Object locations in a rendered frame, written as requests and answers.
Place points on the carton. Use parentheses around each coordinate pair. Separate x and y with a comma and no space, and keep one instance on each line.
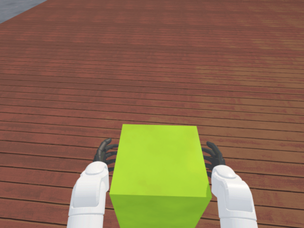
(160,178)

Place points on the robot left forearm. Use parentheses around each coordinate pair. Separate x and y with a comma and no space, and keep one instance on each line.
(87,205)

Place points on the left robot hand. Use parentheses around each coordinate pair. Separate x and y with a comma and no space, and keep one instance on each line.
(101,154)

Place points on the right robot hand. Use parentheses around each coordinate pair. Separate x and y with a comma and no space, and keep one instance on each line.
(216,158)

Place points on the robot right forearm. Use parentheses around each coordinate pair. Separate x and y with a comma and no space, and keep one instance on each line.
(235,202)

